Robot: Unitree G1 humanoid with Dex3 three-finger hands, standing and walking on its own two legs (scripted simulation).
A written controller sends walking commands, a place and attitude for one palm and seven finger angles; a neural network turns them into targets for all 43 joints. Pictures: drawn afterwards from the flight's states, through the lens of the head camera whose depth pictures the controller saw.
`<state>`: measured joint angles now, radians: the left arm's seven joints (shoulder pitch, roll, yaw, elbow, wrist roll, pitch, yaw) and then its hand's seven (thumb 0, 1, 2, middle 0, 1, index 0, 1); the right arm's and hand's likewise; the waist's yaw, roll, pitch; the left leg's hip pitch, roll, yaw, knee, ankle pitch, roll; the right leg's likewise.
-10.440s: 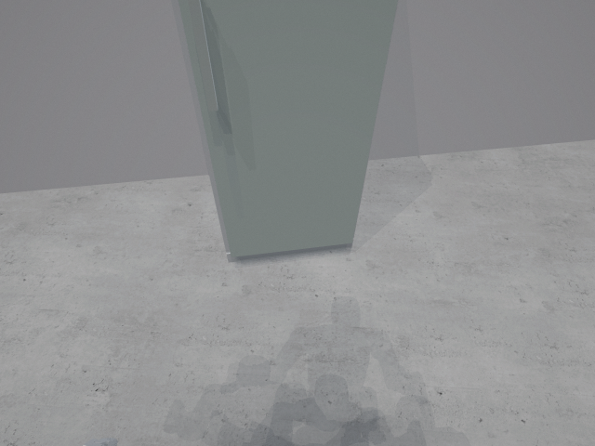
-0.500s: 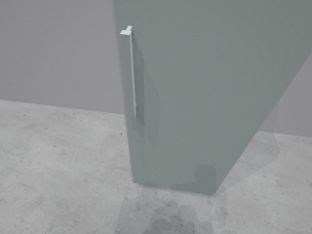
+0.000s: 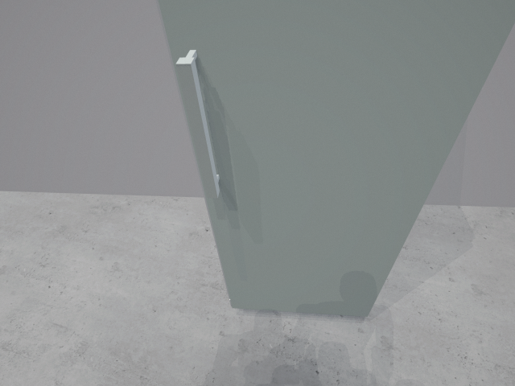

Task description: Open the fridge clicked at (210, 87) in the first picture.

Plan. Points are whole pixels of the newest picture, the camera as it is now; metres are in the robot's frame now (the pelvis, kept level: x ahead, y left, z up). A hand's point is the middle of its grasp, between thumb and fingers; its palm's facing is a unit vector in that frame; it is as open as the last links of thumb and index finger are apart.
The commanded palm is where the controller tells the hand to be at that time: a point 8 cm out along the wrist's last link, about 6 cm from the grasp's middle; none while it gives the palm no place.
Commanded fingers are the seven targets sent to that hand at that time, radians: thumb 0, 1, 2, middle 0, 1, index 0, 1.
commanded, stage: come to a stop and stand still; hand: left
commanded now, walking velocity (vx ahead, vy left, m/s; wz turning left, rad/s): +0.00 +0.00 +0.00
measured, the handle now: (204, 133) +0.51 +0.12 +0.15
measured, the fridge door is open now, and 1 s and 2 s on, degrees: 0 0 0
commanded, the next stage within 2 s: look again from close up in 0.30 s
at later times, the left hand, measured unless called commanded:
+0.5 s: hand out of the picture +0.00 +0.14 -0.17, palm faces +0.01 -0.98 -0.18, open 7.4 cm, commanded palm none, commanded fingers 0.00 0.90 0.90 -0.20 -0.30 -0.20 -0.30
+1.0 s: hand out of the picture +0.01 +0.14 -0.17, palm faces +0.01 -0.98 -0.18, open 7.4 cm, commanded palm none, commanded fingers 0.00 0.90 0.90 -0.20 -0.30 -0.20 -0.30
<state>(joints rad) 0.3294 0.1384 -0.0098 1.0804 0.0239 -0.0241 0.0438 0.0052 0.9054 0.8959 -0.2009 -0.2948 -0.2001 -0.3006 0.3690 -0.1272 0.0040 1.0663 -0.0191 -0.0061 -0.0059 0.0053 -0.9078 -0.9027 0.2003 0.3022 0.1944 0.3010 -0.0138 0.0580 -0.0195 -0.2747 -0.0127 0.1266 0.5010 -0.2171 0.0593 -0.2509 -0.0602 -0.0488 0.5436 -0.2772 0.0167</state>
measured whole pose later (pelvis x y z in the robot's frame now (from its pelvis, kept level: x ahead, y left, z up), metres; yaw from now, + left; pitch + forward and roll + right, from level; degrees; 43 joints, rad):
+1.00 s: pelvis +0.02 -0.03 +0.01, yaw -1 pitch -1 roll +0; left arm 0.31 0.13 -0.01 1.10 0.02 -0.02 0.04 0.00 0.90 0.90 -0.20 -0.29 -0.20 -0.30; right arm 0.29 -0.13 0.00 1.13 -0.01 -0.02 -0.02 0.01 -0.92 -0.90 0.20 0.30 0.19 0.30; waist 0.01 0.00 0.03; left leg -0.20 0.03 0.13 0.42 -0.20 0.01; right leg -0.18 -0.01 -0.05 0.45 -0.26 -0.02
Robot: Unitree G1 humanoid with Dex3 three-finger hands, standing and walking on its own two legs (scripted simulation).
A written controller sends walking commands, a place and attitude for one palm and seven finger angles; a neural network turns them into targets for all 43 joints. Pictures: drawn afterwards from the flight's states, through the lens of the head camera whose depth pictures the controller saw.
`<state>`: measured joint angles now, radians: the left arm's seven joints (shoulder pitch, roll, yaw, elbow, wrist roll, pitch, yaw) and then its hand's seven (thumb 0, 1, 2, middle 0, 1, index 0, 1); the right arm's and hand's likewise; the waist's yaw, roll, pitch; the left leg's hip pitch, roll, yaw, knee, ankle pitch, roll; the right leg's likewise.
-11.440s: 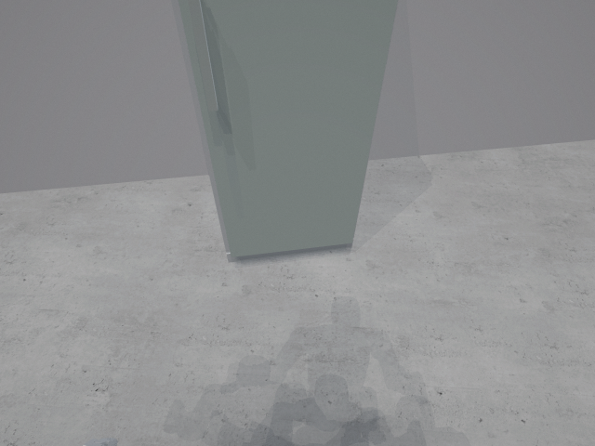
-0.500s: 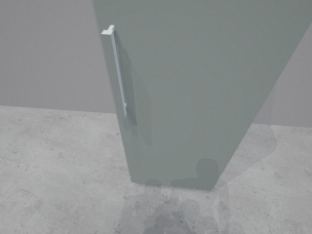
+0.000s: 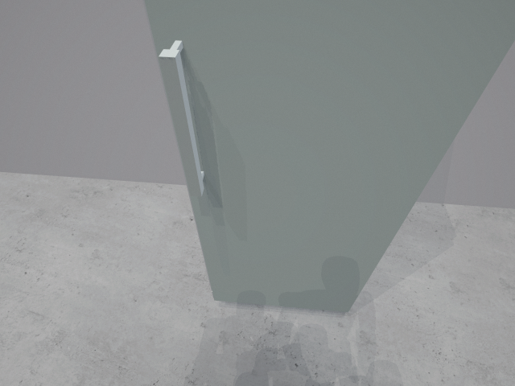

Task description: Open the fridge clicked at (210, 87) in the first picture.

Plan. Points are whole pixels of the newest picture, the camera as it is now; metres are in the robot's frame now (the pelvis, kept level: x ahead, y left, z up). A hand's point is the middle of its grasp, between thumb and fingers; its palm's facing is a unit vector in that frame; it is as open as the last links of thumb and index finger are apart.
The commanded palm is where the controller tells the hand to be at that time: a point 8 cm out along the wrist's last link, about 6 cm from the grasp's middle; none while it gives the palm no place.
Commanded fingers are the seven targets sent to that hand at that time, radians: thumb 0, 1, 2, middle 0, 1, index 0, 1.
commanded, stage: look again from close up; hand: left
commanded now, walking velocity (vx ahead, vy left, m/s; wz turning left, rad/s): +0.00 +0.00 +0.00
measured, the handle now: (188, 129) +0.49 +0.16 +0.14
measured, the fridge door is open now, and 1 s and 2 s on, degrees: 0 0 0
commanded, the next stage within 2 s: raise the hand to about handle height in 0.12 s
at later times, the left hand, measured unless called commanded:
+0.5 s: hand (159, 322) +0.21 +0.16 +0.01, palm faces +0.05 -1.00 -0.01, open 7.8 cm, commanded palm +0.12 +0.23 -0.03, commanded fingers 0.00 0.55 0.75 -0.23 -0.53 -0.23 -0.53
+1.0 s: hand (109, 324) +0.19 +0.22 +0.03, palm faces -0.01 -1.00 -0.06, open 10.8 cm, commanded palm +0.16 +0.28 +0.05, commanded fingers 0.00 -0.03 0.50 -0.27 -0.90 -0.27 -0.90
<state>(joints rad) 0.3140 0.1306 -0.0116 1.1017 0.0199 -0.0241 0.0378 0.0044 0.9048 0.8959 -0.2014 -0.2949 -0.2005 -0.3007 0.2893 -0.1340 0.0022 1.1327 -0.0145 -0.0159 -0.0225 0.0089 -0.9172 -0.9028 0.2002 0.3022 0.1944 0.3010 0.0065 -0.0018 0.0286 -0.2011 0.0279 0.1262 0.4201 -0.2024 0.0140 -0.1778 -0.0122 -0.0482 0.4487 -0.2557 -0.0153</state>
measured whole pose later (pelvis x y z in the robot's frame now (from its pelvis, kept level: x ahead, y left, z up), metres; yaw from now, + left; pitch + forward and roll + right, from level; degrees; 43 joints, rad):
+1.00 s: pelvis -0.01 +0.00 -0.04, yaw +3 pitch +6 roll -2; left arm 0.35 0.32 0.26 0.01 -0.35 -0.24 -0.41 0.01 0.19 0.59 -0.26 -0.75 -0.25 -0.76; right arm 0.25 -0.20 0.05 0.59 0.05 -0.23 -0.06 0.01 -0.90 -0.90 0.21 0.30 0.20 0.30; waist 0.00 0.04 -0.07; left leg -0.59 0.05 0.04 0.85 -0.37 0.01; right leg -0.50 -0.01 -0.12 0.80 -0.42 -0.02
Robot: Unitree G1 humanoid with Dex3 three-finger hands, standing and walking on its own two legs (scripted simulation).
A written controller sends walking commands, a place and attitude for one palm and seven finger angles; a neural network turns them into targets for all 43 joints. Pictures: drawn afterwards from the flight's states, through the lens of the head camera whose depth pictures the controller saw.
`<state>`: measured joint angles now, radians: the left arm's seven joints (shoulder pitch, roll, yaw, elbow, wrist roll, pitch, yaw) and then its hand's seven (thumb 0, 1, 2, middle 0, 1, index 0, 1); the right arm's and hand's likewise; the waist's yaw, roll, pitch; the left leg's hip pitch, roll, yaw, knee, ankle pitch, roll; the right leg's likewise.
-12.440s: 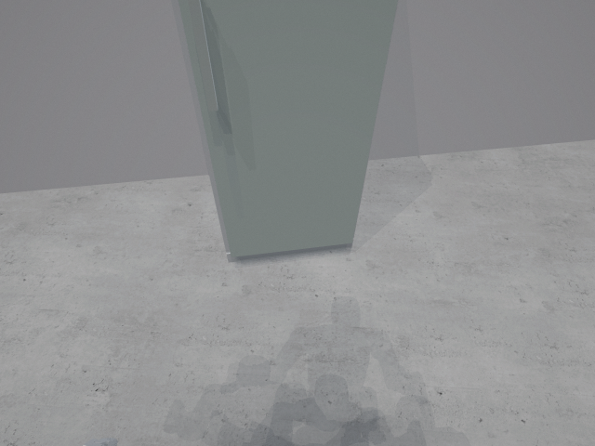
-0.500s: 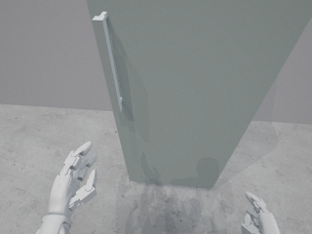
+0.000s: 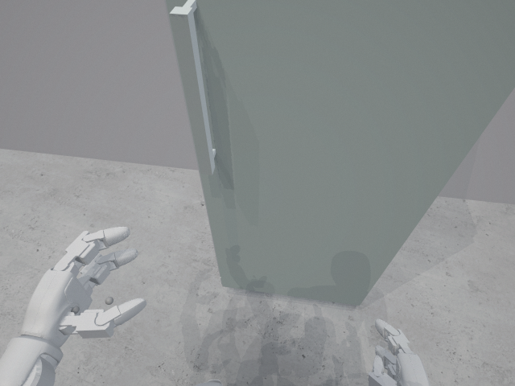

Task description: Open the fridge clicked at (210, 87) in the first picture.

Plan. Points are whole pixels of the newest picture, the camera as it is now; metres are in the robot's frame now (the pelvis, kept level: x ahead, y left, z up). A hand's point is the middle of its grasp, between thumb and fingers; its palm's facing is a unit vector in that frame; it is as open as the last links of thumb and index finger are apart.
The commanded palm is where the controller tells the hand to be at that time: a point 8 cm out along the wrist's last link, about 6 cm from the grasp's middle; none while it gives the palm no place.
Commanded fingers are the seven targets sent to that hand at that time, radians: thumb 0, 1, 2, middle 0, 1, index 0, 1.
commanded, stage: raise the hand to about handle height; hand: left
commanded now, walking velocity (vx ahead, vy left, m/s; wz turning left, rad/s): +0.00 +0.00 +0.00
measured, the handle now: (200, 101) +0.51 +0.13 +0.18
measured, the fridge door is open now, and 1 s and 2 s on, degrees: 0 0 0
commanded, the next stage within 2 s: move the hooked fingers beside the handle in 1.32 s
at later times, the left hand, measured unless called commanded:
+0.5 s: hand (45, 247) +0.25 +0.27 +0.15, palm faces +0.00 -1.00 -0.09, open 13.5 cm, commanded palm +0.22 +0.32 +0.16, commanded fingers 0.00 -0.50 0.30 -0.30 -1.20 -0.30 -1.20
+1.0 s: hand (17, 196) +0.28 +0.29 +0.20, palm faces -0.01 -0.99 -0.11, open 14.0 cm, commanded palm +0.24 +0.33 +0.21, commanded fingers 0.00 -0.50 0.30 -0.30 -1.20 -0.30 -1.20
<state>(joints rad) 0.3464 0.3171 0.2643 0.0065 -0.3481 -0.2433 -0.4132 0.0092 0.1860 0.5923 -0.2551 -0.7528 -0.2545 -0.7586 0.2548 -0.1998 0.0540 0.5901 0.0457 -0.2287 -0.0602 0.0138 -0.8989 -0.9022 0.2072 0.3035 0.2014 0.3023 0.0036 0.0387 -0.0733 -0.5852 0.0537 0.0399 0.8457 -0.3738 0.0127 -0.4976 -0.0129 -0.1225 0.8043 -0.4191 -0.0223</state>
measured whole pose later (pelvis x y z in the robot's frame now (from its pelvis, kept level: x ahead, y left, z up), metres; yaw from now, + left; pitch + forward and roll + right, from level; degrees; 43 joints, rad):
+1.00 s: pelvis +0.00 +0.01 +0.04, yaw +0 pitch -2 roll -1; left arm -0.11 0.52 0.47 0.23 -0.35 0.09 -0.55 -0.01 -0.50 0.30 -0.30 -1.20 -0.30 -1.20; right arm 0.25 -0.29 0.08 0.61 0.09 -0.24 -0.09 0.01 -0.90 -0.90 0.20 0.30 0.20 0.30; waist 0.04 0.05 -0.02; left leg -0.25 0.02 0.06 0.51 -0.23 0.03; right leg -0.17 -0.02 -0.11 0.48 -0.27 -0.01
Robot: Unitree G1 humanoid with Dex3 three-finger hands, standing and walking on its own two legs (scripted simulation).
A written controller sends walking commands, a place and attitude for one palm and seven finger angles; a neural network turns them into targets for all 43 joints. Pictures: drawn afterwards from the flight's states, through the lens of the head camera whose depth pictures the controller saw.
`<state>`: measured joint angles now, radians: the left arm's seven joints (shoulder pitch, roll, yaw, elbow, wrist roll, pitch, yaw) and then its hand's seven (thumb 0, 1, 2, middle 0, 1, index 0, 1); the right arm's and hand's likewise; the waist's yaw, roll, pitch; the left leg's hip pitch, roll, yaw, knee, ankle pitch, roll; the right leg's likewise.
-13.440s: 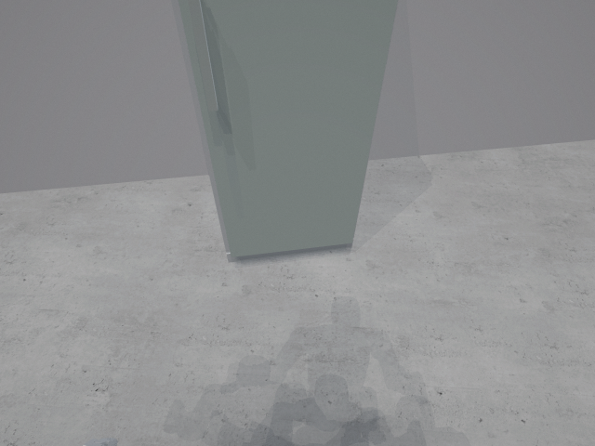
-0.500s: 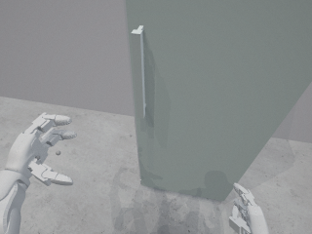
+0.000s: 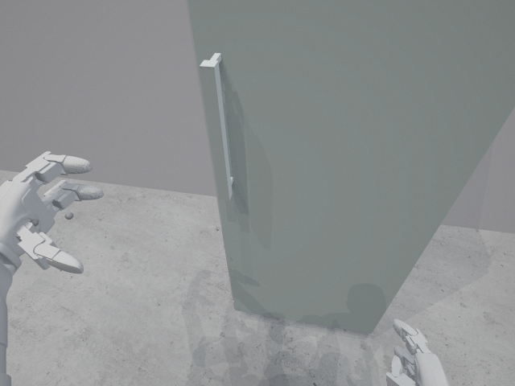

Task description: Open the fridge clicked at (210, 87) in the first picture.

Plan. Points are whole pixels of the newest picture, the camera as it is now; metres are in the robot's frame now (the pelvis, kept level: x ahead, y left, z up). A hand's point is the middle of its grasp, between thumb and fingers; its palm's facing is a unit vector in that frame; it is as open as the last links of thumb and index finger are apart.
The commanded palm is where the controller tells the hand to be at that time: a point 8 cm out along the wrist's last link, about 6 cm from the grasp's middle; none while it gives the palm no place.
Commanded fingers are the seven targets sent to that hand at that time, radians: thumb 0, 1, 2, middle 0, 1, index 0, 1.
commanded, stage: raise the hand to about handle height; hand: left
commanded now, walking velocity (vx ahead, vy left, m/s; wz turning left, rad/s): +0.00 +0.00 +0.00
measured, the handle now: (221, 135) +0.51 +0.12 +0.14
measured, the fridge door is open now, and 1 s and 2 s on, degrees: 0 0 0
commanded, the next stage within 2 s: move the hooked fingers beside the handle in 0.32 s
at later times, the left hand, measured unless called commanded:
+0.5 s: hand (84, 215) +0.28 +0.26 +0.16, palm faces +0.00 -1.00 -0.10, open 14.0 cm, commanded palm +0.26 +0.30 +0.17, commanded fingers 0.00 -0.50 0.30 -0.30 -1.20 -0.30 -1.20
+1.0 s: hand (127, 187) +0.34 +0.23 +0.16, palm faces -0.03 -1.00 -0.06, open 14.0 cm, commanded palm +0.32 +0.28 +0.17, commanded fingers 0.00 -0.50 0.30 -0.30 -1.20 -0.30 -1.20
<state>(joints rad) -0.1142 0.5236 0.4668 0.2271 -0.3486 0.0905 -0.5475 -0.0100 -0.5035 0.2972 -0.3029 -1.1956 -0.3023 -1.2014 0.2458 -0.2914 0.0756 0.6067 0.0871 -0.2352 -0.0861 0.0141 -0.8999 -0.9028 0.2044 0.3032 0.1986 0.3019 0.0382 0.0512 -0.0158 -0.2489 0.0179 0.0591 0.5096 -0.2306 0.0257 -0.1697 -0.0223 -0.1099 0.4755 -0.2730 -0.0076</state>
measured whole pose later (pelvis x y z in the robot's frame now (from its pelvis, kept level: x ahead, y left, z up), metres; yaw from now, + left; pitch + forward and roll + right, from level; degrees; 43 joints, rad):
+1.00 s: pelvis +0.01 -0.01 +0.00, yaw -1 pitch +0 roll +0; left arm -0.27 0.44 0.37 0.33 -0.28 0.09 -0.42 -0.01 -0.50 0.30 -0.30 -1.20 -0.30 -1.20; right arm 0.25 -0.27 0.07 0.61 0.09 -0.19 -0.10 0.01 -0.90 -0.90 0.20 0.30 0.20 0.30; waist 0.01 0.04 -0.02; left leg -0.25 0.02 0.08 0.50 -0.24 0.02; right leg -0.19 -0.02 -0.09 0.49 -0.29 -0.01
